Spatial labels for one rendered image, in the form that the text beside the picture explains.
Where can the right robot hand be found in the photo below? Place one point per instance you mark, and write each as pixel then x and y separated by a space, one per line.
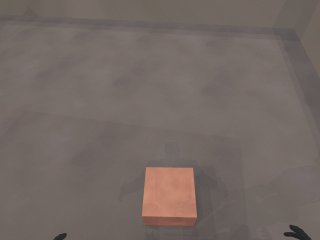
pixel 298 233

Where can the carton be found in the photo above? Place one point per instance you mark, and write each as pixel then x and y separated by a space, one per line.
pixel 169 197

